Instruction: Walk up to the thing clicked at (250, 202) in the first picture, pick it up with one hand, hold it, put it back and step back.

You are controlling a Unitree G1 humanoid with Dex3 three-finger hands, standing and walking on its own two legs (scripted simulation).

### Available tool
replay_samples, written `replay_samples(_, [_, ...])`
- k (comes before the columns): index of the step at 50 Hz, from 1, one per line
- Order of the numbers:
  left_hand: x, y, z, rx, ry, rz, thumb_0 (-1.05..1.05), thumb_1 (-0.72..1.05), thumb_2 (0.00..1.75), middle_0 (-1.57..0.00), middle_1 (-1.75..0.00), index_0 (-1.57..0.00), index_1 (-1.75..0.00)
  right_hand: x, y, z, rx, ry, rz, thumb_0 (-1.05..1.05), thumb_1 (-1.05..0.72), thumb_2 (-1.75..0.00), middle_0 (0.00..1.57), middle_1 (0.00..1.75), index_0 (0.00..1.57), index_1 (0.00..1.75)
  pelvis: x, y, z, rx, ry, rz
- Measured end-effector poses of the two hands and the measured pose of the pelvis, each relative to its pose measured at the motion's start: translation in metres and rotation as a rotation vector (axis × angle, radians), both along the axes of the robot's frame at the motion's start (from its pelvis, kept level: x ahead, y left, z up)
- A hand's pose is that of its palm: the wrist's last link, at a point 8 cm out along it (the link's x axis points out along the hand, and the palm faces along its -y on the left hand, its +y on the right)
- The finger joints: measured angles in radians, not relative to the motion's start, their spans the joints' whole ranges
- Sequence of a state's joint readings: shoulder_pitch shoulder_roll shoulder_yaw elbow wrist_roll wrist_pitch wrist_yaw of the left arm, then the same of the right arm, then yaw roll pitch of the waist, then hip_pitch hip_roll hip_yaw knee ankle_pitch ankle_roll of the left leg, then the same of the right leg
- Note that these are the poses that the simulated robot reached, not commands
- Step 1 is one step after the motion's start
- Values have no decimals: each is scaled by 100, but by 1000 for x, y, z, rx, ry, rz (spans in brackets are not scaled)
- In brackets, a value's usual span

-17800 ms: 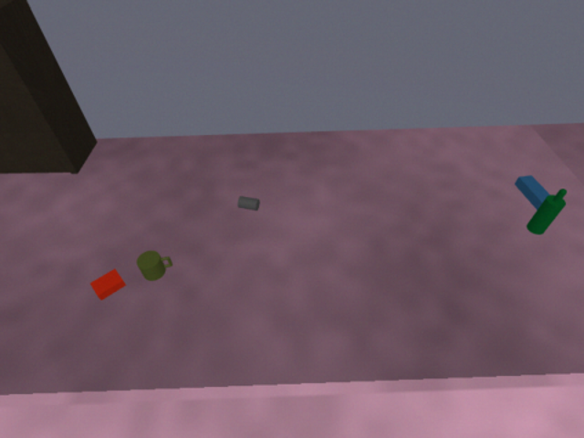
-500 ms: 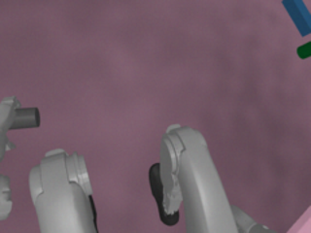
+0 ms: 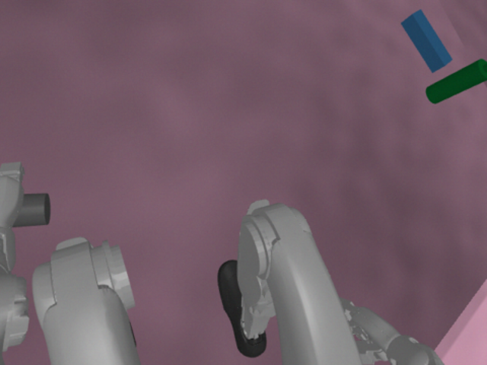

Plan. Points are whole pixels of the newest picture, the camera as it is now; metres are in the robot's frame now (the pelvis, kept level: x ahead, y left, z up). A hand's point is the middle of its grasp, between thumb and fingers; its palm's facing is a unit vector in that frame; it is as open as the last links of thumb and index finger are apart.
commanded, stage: close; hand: left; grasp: from above
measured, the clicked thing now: (15, 210) +0.38 +0.30 -0.28
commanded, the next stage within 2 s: go down in 1.00 s
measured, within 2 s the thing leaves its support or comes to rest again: neither
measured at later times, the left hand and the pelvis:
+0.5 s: hand (12, 232) +0.34 +0.29 -0.25, palm faces -0.51 -0.13 -0.85, open 10.3 cm; pelvis +0.00 -0.01 -0.01, yaw +1 degrees
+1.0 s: hand out of the picture +0.39 +0.32 -0.25, palm faces -0.47 -0.15 -0.87, open 10.4 cm; pelvis +0.01 +0.00 -0.01, yaw +0 degrees
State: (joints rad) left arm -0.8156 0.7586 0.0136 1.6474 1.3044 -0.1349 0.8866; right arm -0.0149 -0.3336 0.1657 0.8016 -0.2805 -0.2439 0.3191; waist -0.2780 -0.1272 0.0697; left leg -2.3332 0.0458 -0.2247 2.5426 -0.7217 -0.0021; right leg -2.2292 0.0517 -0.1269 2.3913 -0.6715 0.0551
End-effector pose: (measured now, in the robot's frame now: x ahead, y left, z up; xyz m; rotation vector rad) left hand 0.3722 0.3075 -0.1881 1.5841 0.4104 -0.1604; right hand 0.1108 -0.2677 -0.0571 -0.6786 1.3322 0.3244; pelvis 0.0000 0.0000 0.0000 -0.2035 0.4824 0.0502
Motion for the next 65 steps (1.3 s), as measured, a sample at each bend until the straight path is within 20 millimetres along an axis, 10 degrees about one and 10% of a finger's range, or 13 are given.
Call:
replay_samples(10, [27,31,-7,-109,166,182,0,9,48,-47,-60,-53,-58,-13,10,-19,56,57,-45,0,-90,-90,20,30,20,30,9,2,-6,-15,21,16])
replay_samples(31, [-27,-12,-5,-113,77,-168,-1,14,41,-51,-57,-57,-51,0,-12,-12,-75,9,6,0,-89,-89,20,30,20,30,-4,-8,-4,32,-62,5])
replay_samples(50, [30,19,-8,-119,142,128,0,11,45,-50,-58,-54,-53,-19,18,-24,63,71,-54,0,-90,-90,20,30,20,30,10,2,-9,-16,24,17])
replay_samples(65, [-6,-15,2,-222,105,-109,0,-6,61,-36,-74,-39,-68,-12,3,-25,7,31,-26,0,-90,-89,21,30,20,30,-2,-9,-8,26,-35,10])
